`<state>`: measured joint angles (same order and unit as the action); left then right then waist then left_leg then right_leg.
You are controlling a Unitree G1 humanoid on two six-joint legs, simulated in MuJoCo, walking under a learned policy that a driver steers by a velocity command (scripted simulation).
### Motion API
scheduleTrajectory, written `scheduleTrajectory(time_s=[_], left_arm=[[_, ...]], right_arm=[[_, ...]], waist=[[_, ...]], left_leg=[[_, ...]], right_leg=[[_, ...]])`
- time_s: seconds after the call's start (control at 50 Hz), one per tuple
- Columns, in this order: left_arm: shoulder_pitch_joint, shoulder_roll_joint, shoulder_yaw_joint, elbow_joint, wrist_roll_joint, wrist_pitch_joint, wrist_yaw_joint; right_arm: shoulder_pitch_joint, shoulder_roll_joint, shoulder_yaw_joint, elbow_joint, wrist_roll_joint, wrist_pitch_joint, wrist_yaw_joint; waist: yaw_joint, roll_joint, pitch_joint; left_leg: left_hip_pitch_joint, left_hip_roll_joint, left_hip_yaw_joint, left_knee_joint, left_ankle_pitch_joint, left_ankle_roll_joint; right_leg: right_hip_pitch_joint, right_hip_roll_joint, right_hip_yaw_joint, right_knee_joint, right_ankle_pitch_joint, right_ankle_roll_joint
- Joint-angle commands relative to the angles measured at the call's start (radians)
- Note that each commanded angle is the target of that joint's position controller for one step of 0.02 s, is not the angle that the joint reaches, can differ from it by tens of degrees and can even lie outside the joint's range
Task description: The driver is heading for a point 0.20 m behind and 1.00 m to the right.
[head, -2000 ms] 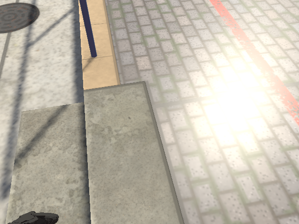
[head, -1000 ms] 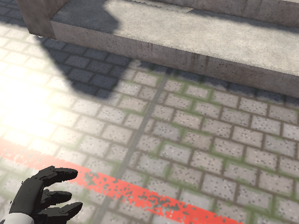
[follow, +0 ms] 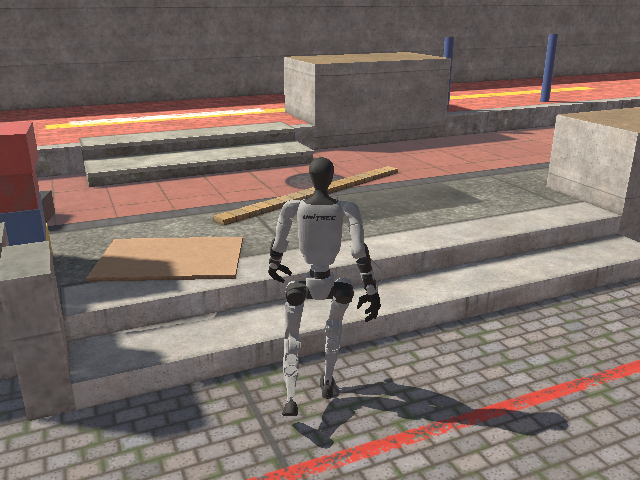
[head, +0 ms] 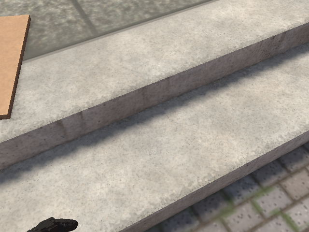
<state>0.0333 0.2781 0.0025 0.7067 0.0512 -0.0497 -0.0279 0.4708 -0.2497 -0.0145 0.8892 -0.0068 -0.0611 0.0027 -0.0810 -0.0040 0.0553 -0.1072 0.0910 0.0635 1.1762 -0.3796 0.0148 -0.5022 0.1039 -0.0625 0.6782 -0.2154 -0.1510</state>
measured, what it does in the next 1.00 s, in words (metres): climbs, turning right: left foot, then right foot 0.16 m higher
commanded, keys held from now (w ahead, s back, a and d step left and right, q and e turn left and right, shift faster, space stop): shift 0.14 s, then e+shift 0.66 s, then w+e+shift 0.20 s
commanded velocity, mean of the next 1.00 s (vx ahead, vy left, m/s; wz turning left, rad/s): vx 0.27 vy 0.00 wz -0.68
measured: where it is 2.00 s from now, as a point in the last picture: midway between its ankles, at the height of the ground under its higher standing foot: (267, 77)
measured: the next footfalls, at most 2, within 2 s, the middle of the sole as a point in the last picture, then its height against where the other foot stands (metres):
left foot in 0.34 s outside the picture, level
right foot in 0.62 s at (174, 173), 0.16 m higher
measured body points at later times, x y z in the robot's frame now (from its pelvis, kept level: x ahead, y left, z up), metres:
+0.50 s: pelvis +0.35 +0.01 +0.03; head +0.41 +0.03 +0.47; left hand +0.52 +0.26 -0.10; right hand +0.37 -0.25 -0.09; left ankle +0.25 +0.12 -0.71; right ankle +0.32 -0.08 -0.51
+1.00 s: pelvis +0.59 -0.05 +0.17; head +0.60 -0.07 +0.62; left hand +0.71 +0.15 +0.04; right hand +0.68 -0.35 +0.12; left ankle +0.79 +0.06 -0.34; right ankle +0.57 -0.08 -0.55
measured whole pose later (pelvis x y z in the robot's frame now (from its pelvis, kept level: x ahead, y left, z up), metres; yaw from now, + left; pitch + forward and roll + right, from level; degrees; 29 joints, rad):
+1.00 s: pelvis +0.59 -0.05 +0.17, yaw -36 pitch +4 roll +3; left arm 0.50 0.20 -0.03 0.88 0.08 -0.12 -0.05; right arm 0.08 -0.20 0.04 0.50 -0.06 -0.05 0.02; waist 0.06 -0.02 -0.05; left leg -1.10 0.02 -0.16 1.67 -0.13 -0.07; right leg -0.34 0.23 0.25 0.61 -0.28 -0.17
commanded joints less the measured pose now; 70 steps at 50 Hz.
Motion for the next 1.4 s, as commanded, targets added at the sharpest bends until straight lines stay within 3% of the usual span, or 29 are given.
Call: scheduleTrajectory(time_s=[0.02, 0.14, 0.24, 0.3, 0.32, 0.34, 0.36, 0.38, 0.44, 0.56, 0.62, 0.64, 0.68, 0.7, 0.72, 0.74, 0.76, 0.78, 0.86, 0.94, 1.02, 1.04, 1.1, 1.16, 1.22, 1.26, 1.28, 1.32, 1.4], left_arm=[[0.270, 0.188, 0.075, 0.064, -0.020, -0.020, 0.036], [0.187, 0.101, 0.032, 0.120, -0.049, -0.064, 0.023], [0.379, 0.118, 0.049, 0.194, -0.042, -0.031, 0.052], [0.291, 0.167, 0.073, 0.147, 0.003, -0.008, 0.079], [0.167, 0.195, 0.089, 0.111, -0.022, -0.011, 0.070], [0.161, 0.110, 0.077, 0.103, -0.042, -0.016, 0.058], [0.286, -0.006, 0.043, 0.063, -0.058, -0.019, 0.073], [0.326, 0.008, 0.054, 0.069, -0.078, -0.007, 0.079], [0.106, 0.011, 0.062, -0.018, -0.030, 0.054, 0.080], [-0.104, -0.072, 0.013, -0.271, -0.008, 0.107, 0.072], [0.247, 0.060, 0.043, -0.203, -0.048, 0.125, 0.008], [0.464, 0.137, 0.073, -0.157, -0.021, 0.119, 0.005], [0.235, 0.322, 0.151, -0.232, -0.032, 0.127, 0.050], [0.122, 0.291, 0.155, -0.257, -0.042, 0.116, 0.059], [0.205, 0.261, 0.101, -0.256, -0.049, 0.062, 0.066], [0.233, 0.220, 0.101, -0.197, -0.081, 0.024, 0.065], [0.355, -0.052, -0.011, -0.052, 0.052, 0.023, -0.024], [0.418, -0.098, -0.018, 0.023, 0.073, 0.034, -0.033], [0.251, 0.051, 0.017, 0.088, 0.044, -0.038, -0.029], [0.345, 0.070, 0.012, 0.094, 0.030, -0.105, -0.009], [0.483, 0.028, -0.010, 0.095, 0.010, -0.113, -0.033], [0.444, 0.191, 0.092, 0.077, -0.076, -0.071, 0.025], [0.533, 0.105, 0.097, 0.109, -0.045, -0.024, 0.043], [0.408, 0.107, 0.117, 0.095, -0.050, -0.021, 0.051], [0.243, 0.139, 0.128, 0.045, -0.049, -0.049, 0.034], [0.265, -0.044, 0.077, -0.069, -0.091, -0.068, 0.024], [0.290, 0.021, 0.074, -0.060, -0.080, -0.043, 0.027], [0.160, 0.066, 0.083, -0.053, -0.007, -0.013, 0.001], [0.111, -0.007, 0.049, -0.103, -0.019, 0.020, -0.032]], right_arm=[[-0.108, -0.143, -0.021, -0.146, 0.013, -0.029, -0.008], [-0.117, -0.062, -0.003, -0.138, -0.031, 0.024, 0.015], [-0.364, -0.082, 0.000, -0.230, -0.061, 0.040, -0.026], [-0.271, -0.097, 0.005, -0.229, -0.008, -0.010, -0.025], [-0.030, -0.128, -0.016, -0.131, -0.008, -0.013, -0.031], [0.033, -0.172, -0.038, -0.046, -0.008, 0.003, -0.048], [0.087, -0.252, -0.048, -0.076, -0.041, 0.004, -0.040], [0.108, -0.219, -0.054, -0.105, -0.040, 0.023, -0.025], [-0.117, -0.044, -0.007, -0.132, -0.045, 0.038, -0.019], [-0.135, -0.053, -0.017, -0.073, -0.004, 0.027, -0.044], [-0.290, -0.274, -0.079, -0.219, 0.010, 0.041, -0.050], [-0.344, -0.334, -0.089, -0.250, 0.053, 0.016, -0.024], [-0.391, -0.204, -0.074, -0.337, 0.038, -0.008, 0.037], [-0.309, -0.104, -0.048, -0.365, -0.013, 0.000, 0.022], [-0.452, -0.124, -0.028, -0.383, -0.021, -0.014, 0.017], [-0.513, -0.028, -0.005, -0.471, -0.021, 0.000, -0.005], [-0.249, -0.094, -0.023, -0.403, -0.020, 0.008, 0.015], [-0.250, -0.093, -0.005, -0.391, -0.037, 0.005, 0.012], [-0.271, -0.050, 0.033, -0.405, -0.067, 0.004, -0.020], [-0.374, -0.012, 0.027, -0.433, -0.046, 0.006, 0.015], [-0.396, 0.025, 0.035, -0.414, -0.063, 0.012, -0.005], [-0.640, -0.001, 0.030, -0.502, -0.068, 0.039, -0.022], [-0.698, -0.043, 0.019, -0.524, -0.050, 0.057, -0.025], [-0.554, -0.079, 0.005, -0.486, -0.010, 0.054, -0.014], [-0.148, -0.199, -0.067, -0.350, 0.031, 0.034, -0.062], [0.023, -0.315, -0.084, -0.319, -0.045, 0.015, -0.090], [-0.083, -0.281, -0.097, -0.311, -0.054, 0.014, -0.082], [-0.145, -0.088, -0.054, -0.304, -0.046, -0.001, -0.057], [0.013, -0.014, -0.031, -0.163, -0.030, -0.030, -0.011]], waist=[[0.117, 0.059, -0.111], [-0.005, -0.047, -0.063], [0.110, -0.040, -0.077], [0.018, -0.057, -0.130], [-0.106, -0.008, -0.171], [-0.078, 0.179, -0.104], [0.009, 0.165, -0.161], [-0.021, 0.080, -0.298], [0.046, 0.125, -0.064], [0.145, 0.146, 0.058], [0.284, 0.159, -0.387], [0.375, 0.177, -0.497], [0.301, -0.302, -0.591], [0.174, -0.114, -0.562], [0.241, 0.079, -0.449], [0.179, 0.073, -0.254], [0.131, -0.098, -0.139], [0.133, -0.035, -0.105], [-0.006, 0.096, -0.098], [0.065, -0.006, -0.078], [0.118, -0.077, -0.045], [0.182, 0.060, -0.024], [0.232, -0.139, -0.028], [0.116, -0.198, -0.051], [-0.113, -0.094, -0.208], [-0.064, 0.281, -0.353], [0.002, 0.333, -0.302], [0.008, 0.063, -0.051], [0.057, 0.136, -0.003]], left_leg=[[-0.604, 0.008, -0.086, 0.219, 0.045, 0.013], [-0.352, -0.035, -0.005, -0.199, 0.131, -0.019], [-0.674, -0.064, 0.030, -0.034, -0.061, 0.016], [-0.299, -0.105, -0.044, -0.695, 0.182, 0.002], [0.049, -0.077, -0.117, -1.042, 0.584, 0.000], [0.452, 0.068, -0.135, -1.021, 1.177, 0.039], [0.650, 0.368, -0.259, -0.592, 2.019, 0.111], [0.660, 0.436, -0.218, -0.566, 1.881, 0.158], [0.338, 0.215, -0.006, -0.764, 1.197, 0.071], [0.221, 0.164, 0.176, -0.952, 1.187, 0.070], [0.006, 0.122, 0.197, -0.620, 1.760, 0.083], [-0.136, 0.187, 0.134, -0.254, 1.962, 0.074], [-0.543, -0.273, -0.045, 0.777, 0.028, -0.028], [-0.579, -0.198, -0.191, 0.924, 0.046, -0.003], [-0.672, -0.251, -0.276, 1.010, -0.026, 0.025], [-0.766, -0.256, -0.250, 1.024, -0.036, 0.000], [-0.988, -0.234, -0.454, 1.048, 0.160, -0.007], [-1.041, -0.209, -0.424, 0.986, 0.149, -0.032], [-1.058, -0.106, -0.240, 0.739, 0.235, -0.011], [-0.800, -0.084, -0.140, 0.501, 0.298, -0.070], [-0.982, -0.106, -0.213, 0.469, 0.197, -0.130], [-1.076, -0.065, -0.133, 0.192, 0.084, -0.084], [-1.004, -0.052, -0.197, -0.093, 0.035, -0.083], [-0.566, -0.080, -0.231, -0.481, -0.084, -0.045], [0.244, -0.095, -0.180, -0.746, 0.155, -0.054], [0.636, 0.363, -0.758, -0.850, -0.151, 0.009], [0.497, 0.405, -0.980, -0.907, -0.311, 0.061], [0.245, 0.285, -0.626, -0.876, -0.173, 0.039], [0.148, 0.158, -0.166, -0.766, 0.691, -0.107]], right_leg=[[0.620, -0.373, 0.477, -0.320, 0.614, -0.160], [0.312, -0.186, 0.113, -0.416, 1.051, -0.056], [0.712, -0.210, 0.221, -0.220, 1.355, -0.031], [0.634, -0.140, 0.287, 0.081, 1.357, 0.044], [0.450, -0.073, 0.272, 0.323, 0.982, 0.094], [-0.059, 0.075, 0.153, 0.643, -0.328, 0.124], [-0.365, 0.050, 0.176, 0.928, -0.597, 0.124], [-0.409, 0.037, 0.177, 1.010, -0.527, 0.125], [-0.567, 0.009, 0.024, 1.113, -0.431, 0.132], [-0.717, -0.086, -0.090, 1.007, -0.467, 0.116], [0.227, 0.068, -0.157, 0.466, -0.229, 0.075], [0.483, 0.084, 0.019, 0.499, -0.214, -0.026], [0.554, -0.280, 1.072, -0.269, 0.272, -0.354], [0.460, -0.328, 1.138, -0.286, 0.237, -0.319], [0.392, -0.331, 1.147, -0.338, -0.018, -0.242], [0.298, -0.247, 1.135, -0.346, -0.020, -0.201], [0.212, -0.182, 0.923, -0.198, -0.017, -0.181], [0.230, -0.154, 0.829, -0.156, 0.016, -0.183], [0.109, -0.051, 0.577, -0.266, -0.176, -0.064], [-0.108, 0.013, 0.562, -0.338, -0.302, -0.096], [0.176, -0.054, 0.748, -0.236, -0.379, -0.140], [0.310, -0.109, 0.836, -0.456, -0.380, -0.145], [0.537, -0.144, 0.868, -0.412, -0.264, -0.156], [0.409, -0.128, 0.793, -0.373, -0.168, -0.092], [0.099, 0.016, 0.635, -0.019, 0.254, 0.008], [-0.342, 0.136, 0.334, 0.488, -0.425, 0.064], [-0.432, 0.014, 0.259, 0.630, -0.277, 0.054], [-0.493, -0.068, 0.193, 0.788, -0.059, 0.063], [-0.543, -0.065, 0.154, 0.937, -0.053, 0.057]])
Velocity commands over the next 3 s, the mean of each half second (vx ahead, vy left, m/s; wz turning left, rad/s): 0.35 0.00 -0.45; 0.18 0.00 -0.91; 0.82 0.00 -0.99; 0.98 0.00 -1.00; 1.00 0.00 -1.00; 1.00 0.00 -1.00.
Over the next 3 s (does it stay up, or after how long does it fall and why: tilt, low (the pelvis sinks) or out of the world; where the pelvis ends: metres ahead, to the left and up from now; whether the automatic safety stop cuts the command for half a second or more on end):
stays up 0.79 -1.36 -0.02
